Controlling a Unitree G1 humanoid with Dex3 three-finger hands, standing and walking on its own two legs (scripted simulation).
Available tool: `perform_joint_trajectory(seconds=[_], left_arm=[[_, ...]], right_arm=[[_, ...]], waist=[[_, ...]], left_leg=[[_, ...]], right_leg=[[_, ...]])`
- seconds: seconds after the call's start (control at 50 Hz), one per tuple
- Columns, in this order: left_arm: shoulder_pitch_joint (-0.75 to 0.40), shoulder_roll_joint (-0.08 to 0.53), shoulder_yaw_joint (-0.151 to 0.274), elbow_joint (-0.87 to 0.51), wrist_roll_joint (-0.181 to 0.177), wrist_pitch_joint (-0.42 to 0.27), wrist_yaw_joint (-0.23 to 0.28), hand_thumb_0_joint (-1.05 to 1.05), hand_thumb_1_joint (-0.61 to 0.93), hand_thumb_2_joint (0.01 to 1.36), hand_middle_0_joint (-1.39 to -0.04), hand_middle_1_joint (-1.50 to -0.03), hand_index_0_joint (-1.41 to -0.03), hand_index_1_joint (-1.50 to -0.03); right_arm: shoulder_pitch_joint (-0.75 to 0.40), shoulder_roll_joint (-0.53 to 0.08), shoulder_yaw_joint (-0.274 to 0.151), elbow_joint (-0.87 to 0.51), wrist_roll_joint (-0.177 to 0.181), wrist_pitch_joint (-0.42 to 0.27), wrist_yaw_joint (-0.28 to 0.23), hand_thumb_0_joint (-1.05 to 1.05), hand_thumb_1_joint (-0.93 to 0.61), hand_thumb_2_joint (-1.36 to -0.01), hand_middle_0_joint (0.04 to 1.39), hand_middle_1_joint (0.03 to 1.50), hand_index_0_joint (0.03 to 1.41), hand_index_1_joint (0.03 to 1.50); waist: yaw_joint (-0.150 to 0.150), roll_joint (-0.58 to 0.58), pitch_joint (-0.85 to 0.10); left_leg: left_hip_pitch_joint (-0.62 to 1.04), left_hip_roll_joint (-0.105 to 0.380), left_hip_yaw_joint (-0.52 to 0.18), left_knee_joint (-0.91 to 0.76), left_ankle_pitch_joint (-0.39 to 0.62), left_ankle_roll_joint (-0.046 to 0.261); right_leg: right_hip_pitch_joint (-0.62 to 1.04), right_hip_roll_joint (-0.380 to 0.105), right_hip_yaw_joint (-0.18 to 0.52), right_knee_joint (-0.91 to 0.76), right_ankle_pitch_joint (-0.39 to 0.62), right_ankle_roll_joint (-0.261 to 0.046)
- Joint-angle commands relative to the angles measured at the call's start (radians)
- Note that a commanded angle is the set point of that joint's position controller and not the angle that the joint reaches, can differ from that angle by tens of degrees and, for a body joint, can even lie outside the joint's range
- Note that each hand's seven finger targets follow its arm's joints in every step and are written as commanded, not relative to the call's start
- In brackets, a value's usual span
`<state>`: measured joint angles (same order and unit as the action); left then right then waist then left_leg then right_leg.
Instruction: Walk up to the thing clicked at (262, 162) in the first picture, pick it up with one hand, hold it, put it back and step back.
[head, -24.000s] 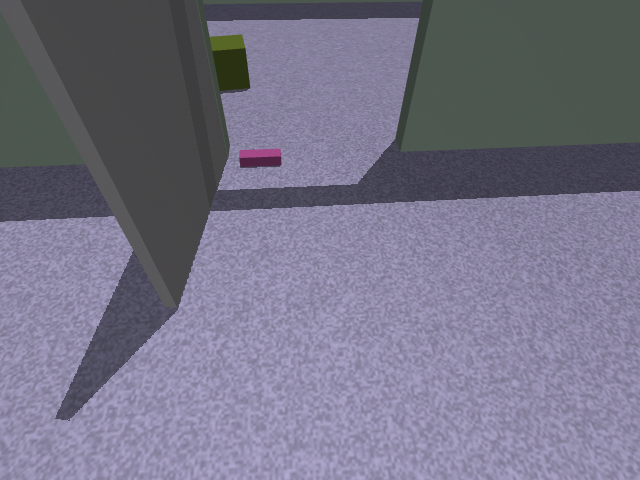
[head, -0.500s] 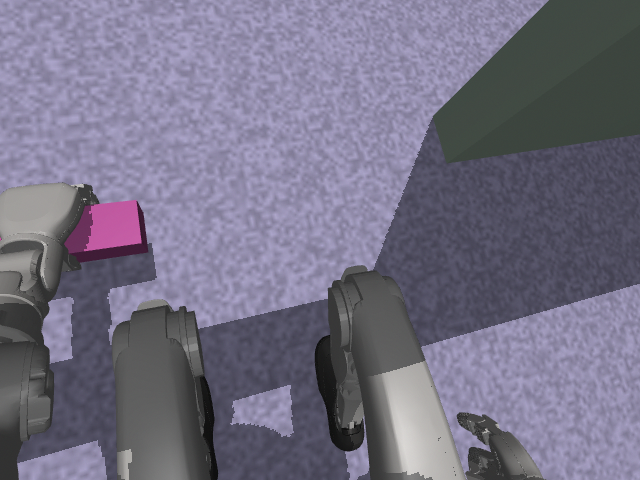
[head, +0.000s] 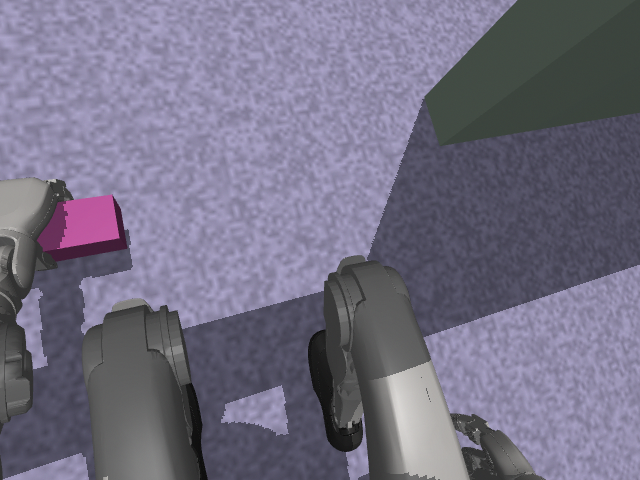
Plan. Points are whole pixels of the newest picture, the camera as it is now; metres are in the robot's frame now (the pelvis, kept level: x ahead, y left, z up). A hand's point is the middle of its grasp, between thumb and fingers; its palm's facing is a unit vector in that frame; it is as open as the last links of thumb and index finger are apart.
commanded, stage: lower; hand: left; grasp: from above
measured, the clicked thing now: (36, 236) +0.43 +0.28 -0.22
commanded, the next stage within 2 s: rest in 0.08 s
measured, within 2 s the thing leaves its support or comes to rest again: rests again in 1.26 s
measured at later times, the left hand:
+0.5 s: hand (54, 232) +0.44 +0.27 -0.25, palm faces -0.46 -0.09 -0.88, open 9.2 cm
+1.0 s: hand (60, 237) +0.44 +0.27 -0.27, palm faces -0.46 -0.10 -0.88, open 9.2 cm
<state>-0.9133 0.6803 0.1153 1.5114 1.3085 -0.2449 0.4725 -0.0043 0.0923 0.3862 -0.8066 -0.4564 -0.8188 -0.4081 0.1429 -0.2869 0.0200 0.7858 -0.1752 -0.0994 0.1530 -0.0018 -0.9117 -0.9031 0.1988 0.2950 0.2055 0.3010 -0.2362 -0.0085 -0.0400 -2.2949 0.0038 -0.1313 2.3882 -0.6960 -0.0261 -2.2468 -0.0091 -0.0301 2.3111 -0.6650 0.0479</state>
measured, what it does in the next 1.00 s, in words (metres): stands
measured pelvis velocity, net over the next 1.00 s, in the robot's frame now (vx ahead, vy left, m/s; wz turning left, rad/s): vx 0.01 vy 0.01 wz -0.08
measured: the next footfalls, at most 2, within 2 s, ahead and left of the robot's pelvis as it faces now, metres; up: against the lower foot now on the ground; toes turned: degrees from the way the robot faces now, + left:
none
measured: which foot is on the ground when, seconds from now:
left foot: down 0.00-1.00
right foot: down 0.00-1.00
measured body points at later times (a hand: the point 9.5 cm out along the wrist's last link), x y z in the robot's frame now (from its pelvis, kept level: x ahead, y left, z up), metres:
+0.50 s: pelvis +0.01 +0.00 -0.03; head +0.27 +0.07 +0.33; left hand +0.46 +0.27 -0.20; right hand +0.05 -0.28 -0.13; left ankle +0.08 +0.13 -0.30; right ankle +0.10 -0.13 -0.30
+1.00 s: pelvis +0.01 +0.01 -0.05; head +0.26 +0.09 +0.31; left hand +0.46 +0.27 -0.22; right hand +0.03 -0.28 -0.12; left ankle +0.08 +0.13 -0.30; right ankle +0.10 -0.13 -0.30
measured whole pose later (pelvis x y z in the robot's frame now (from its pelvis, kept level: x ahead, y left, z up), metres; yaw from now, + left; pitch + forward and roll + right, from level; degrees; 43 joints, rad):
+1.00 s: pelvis +0.01 +0.01 -0.05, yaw -5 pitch +29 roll -11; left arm -0.92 0.84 0.20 1.66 1.37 -0.28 0.63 -0.01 0.08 0.38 -0.83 -0.44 -0.84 -0.38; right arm 0.09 -0.32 0.11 0.79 -0.29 -0.17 0.26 0.00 -0.91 -0.90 0.20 0.29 0.20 0.30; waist -0.32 -0.08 0.09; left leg -2.37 0.00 -0.22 2.59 -0.74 -0.03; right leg -2.29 0.02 -0.09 2.44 -0.67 0.07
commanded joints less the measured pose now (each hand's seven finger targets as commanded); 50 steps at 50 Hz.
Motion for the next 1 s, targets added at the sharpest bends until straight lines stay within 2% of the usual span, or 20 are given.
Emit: perform_joint_trajectory(seconds=[0.0, 0.2, 0.22, 0.28, 0.3, 0.38, 0.4, 0.44, 0.48, 0.5, 0.52, 0.62, 0.7, 0.74, 0.78, 0.82, 0.86, 0.9, 0.92, 0.98], left_arm=[[-0.320, 0.295, 0.047, -0.157, -0.006, -0.016, 0.071, 0.000, 0.765, 0.705, -1.129, -0.576, -1.132, -0.575], [-0.311, 0.324, 0.081, -0.163, 0.012, -0.003, 0.129, 0.000, 0.771, 0.737, -1.143, -0.543, -1.138, -0.550], [-0.280, 0.288, 0.061, -0.144, 0.014, 0.000, 0.130, 0.000, 0.758, 0.741, -1.142, -0.528, -1.130, -0.541], [-0.376, 0.304, 0.050, -0.149, 0.018, -0.006, 0.133, 0.000, 0.765, 0.723, -1.121, -0.550, -1.124, -0.547], [-0.301, 0.322, 0.090, -0.122, 0.009, -0.002, 0.142, 0.000, 0.749, 0.745, -1.118, -0.546, -1.115, -0.551], [-0.320, 0.358, 0.109, -0.120, 0.014, -0.010, 0.150, 0.000, 0.775, 0.726, -1.118, -0.553, -1.124, -0.548], [-0.281, 0.314, 0.075, -0.045, 0.014, -0.003, 0.147, 0.000, 0.768, 0.724, -1.120, -0.548, -1.123, -0.546], [-0.310, 0.346, 0.089, -0.090, 0.015, -0.010, 0.151, 0.000, 0.772, 0.724, -1.110, -0.570, -1.120, -0.561], [-0.305, 0.334, 0.068, -0.056, 0.023, -0.007, 0.146, 0.000, 0.790, 0.725, -1.123, -0.578, -1.135, -0.566], [-0.302, 0.382, 0.114, -0.102, 0.014, -0.014, 0.156, 0.000, 0.796, 0.762, -1.149, -0.562, -1.145, -0.566], [-0.254, 0.381, 0.122, -0.091, 0.016, -0.010, 0.161, 0.000, 0.800, 0.774, -1.166, -0.547, -1.154, -0.560], [-0.297, 0.370, 0.114, -0.065, 0.022, -0.020, 0.166, 0.000, 0.829, 0.745, -1.165, -0.565, -1.168, -0.563], [-0.280, 0.421, 0.147, -0.067, 0.032, -0.030, 0.183, 0.000, 0.858, 0.765, -1.189, -0.559, -1.188, -0.561], [-0.303, 0.388, 0.113, -0.048, 0.033, -0.035, 0.184, 0.000, 0.886, 0.768, -1.208, -0.556, -1.207, -0.559], [-0.308, 0.406, 0.113, -0.026, 0.031, -0.041, 0.190, 0.000, 0.891, 0.752, -1.214, -0.549, -1.213, -0.551], [-0.278, 0.450, 0.147, -0.022, 0.039, -0.045, 0.204, 0.000, 0.890, 0.757, -1.209, -0.553, -1.209, -0.554], [-0.307, 0.424, 0.114, 0.000, 0.052, -0.042, 0.202, 0.000, 0.914, 0.769, -1.224, -0.559, -1.225, -0.559], [-0.302, 0.426, 0.119, -0.007, 0.040, -0.048, 0.214, 0.000, 0.919, 0.781, -1.239, -0.557, -1.233, -0.564], [-0.290, 0.396, 0.095, 0.010, 0.034, -0.045, 0.216, 0.000, 0.917, 0.783, -1.230, -0.566, -1.227, -0.570], [-0.334, 0.416, 0.082, 0.026, 0.046, -0.041, 0.220, 0.000, 0.935, 0.777, -1.244, -0.566, -1.242, -0.568]], right_arm=[[0.205, -0.245, -0.076, -0.004, -0.003, -0.006, -0.011, 0.000, -0.905, -0.900, 0.200, 0.300, 0.200, 0.300], [0.180, -0.261, -0.076, 0.008, -0.024, -0.011, 0.004, 0.000, -0.899, -0.896, 0.200, 0.300, 0.200, 0.300], [0.178, -0.255, -0.072, 0.005, -0.027, -0.009, 0.007, 0.000, -0.898, -0.895, 0.200, 0.300, 0.200, 0.300], [0.191, -0.253, -0.057, 0.029, -0.041, -0.020, 0.022, 0.000, -0.897, -0.895, 0.200, 0.300, 0.200, 0.300], [0.192, -0.265, -0.058, 0.026, -0.042, -0.018, 0.021, 0.000, -0.895, -0.894, 0.200, 0.300, 0.200, 0.300], [0.173, -0.279, -0.052, 0.010, -0.055, -0.027, 0.039, 0.000, -0.894, -0.894, 0.200, 0.300, 0.200, 0.300], [0.175, -0.279, -0.043, 0.014, -0.053, -0.028, 0.041, 0.000, -0.896, -0.895, 0.200, 0.300, 0.200, 0.300], [0.172, -0.276, -0.043, 0.017, -0.055, -0.028, 0.046, 0.000, -0.895, -0.895, 0.200, 0.300, 0.200, 0.300], [0.177, -0.276, -0.032, 0.018, -0.065, -0.038, 0.057, 0.000, -0.897, -0.895, 0.200, 0.300, 0.200, 0.300], [0.161, -0.293, -0.039, 0.004, -0.066, -0.038, 0.056, 0.000, -0.897, -0.896, 0.200, 0.300, 0.200, 0.300], [0.166, -0.291, -0.036, 0.001, -0.058, -0.033, 0.056, 0.000, -0.897, -0.896, 0.200, 0.300, 0.200, 0.300], [0.158, -0.299, -0.027, 0.003, -0.077, -0.038, 0.069, 0.000, -0.898, -0.897, 0.200, 0.300, 0.200, 0.300], [0.168, -0.316, -0.022, 0.012, -0.085, -0.041, 0.074, 0.000, -0.897, -0.897, 0.201, 0.300, 0.200, 0.300], [0.154, -0.307, -0.013, 0.006, -0.092, -0.051, 0.081, 0.000, -0.897, -0.896, 0.201, 0.300, 0.200, 0.300], [0.143, -0.320, -0.007, 0.004, -0.092, -0.056, 0.081, 0.000, -0.898, -0.898, 0.201, 0.300, 0.200, 0.300], [0.145, -0.330, -0.012, 0.013, -0.094, -0.057, 0.079, 0.000, -0.897, -0.897, 0.201, 0.300, 0.200, 0.300], [0.154, -0.325, -0.001, 0.014, -0.104, -0.064, 0.088, 0.000, -0.897, -0.897, 0.201, 0.300, 0.200, 0.300], [0.143, -0.329, 0.004, 0.013, -0.104, -0.067, 0.091, 0.000, -0.898, -0.899, 0.201, 0.300, 0.200, 0.300], [0.125, -0.316, 0.011, 0.005, -0.101, -0.072, 0.093, 0.000, -0.897, -0.898, 0.201, 0.300, 0.200, 0.300], [0.138, -0.332, 0.026, 0.014, -0.113, -0.086, 0.101, 0.000, -0.897, -0.898, 0.201, 0.300, 0.200, 0.300]], waist=[[-0.006, 0.274, -0.706], [-0.023, 0.335, -0.687], [-0.022, 0.347, -0.696], [-0.063, 0.330, -0.673], [-0.043, 0.321, -0.677], [-0.049, 0.340, -0.666], [-0.052, 0.334, -0.626], [-0.045, 0.338, -0.661], [-0.059, 0.341, -0.638], [-0.047, 0.342, -0.663], [-0.033, 0.345, -0.678], [-0.074, 0.345, -0.641], [-0.073, 0.363, -0.637], [-0.092, 0.372, -0.607], [-0.095, 0.365, -0.578], [-0.081, 0.372, -0.586], [-0.108, 0.372, -0.569], [-0.108, 0.373, -0.575], [-0.100, 0.361, -0.571], [-0.128, 0.363, -0.552]], left_leg=[[0.492, -0.022, 0.115, -0.218, 0.172, 0.050], [0.523, -0.017, 0.102, -0.185, 0.186, 0.042], [0.527, -0.017, 0.102, -0.187, 0.198, 0.042], [0.504, -0.013, 0.100, -0.134, 0.218, 0.046], [0.503, -0.018, 0.095, -0.143, 0.235, 0.048], [0.487, -0.015, 0.090, -0.133, 0.231, 0.043], [0.462, -0.019, 0.094, -0.127, 0.200, 0.045], [0.466, -0.015, 0.086, -0.136, 0.189, 0.045], [0.468, -0.016, 0.089, -0.114, 0.203, 0.046], [0.464, -0.015, 0.083, -0.115, 0.218, 0.047], [0.475, -0.015, 0.080, -0.121, 0.242, 0.045], [0.471, -0.011, 0.075, -0.088, 0.258, 0.043], [0.475, -0.009, 0.074, -0.077, 0.261, 0.040], [0.474, -0.007, 0.075, -0.069, 0.244, 0.038], [0.438, -0.010, 0.067, -0.075, 0.200, 0.040], [0.446, -0.006, 0.061, -0.083, 0.195, 0.037], [0.458, -0.003, 0.063, -0.060, 0.211, 0.037], [0.442, -0.004, 0.057, -0.068, 0.202, 0.040], [0.433, -0.004, 0.058, -0.069, 0.193, 0.040], [0.439, -0.003, 0.056, -0.056, 0.201, 0.043]], right_leg=[[0.342, 0.029, -0.107, -0.209, 0.199, -0.072], [0.267, 0.033, -0.135, -0.149, 0.213, -0.071], [0.282, 0.035, -0.133, -0.151, 0.222, -0.068], [0.281, 0.039, -0.138, -0.131, 0.258, -0.064], [0.300, 0.036, -0.142, -0.134, 0.265, -0.057], [0.299, 0.042, -0.156, -0.116, 0.264, -0.062], [0.283, 0.041, -0.156, -0.122, 0.234, -0.066], [0.302, 0.048, -0.158, -0.120, 0.229, -0.065], [0.297, 0.047, -0.163, -0.105, 0.246, -0.061], [0.313, 0.047, -0.168, -0.103, 0.254, -0.061], [0.332, 0.048, -0.167, -0.099, 0.274, -0.062], [0.310, 0.051, -0.179, -0.084, 0.295, -0.056], [0.330, 0.055, -0.183, -0.082, 0.299, -0.055], [0.308, 0.056, -0.188, -0.074, 0.285, -0.053], [0.287, 0.059, -0.196, -0.079, 0.244, -0.057], [0.291, 0.060, -0.199, -0.078, 0.235, -0.059], [0.286, 0.061, -0.203, -0.062, 0.254, -0.053], [0.308, 0.064, -0.201, -0.073, 0.255, -0.053], [0.309, 0.066, -0.196, -0.075, 0.251, -0.054], [0.301, 0.065, -0.206, -0.070, 0.262, -0.047]])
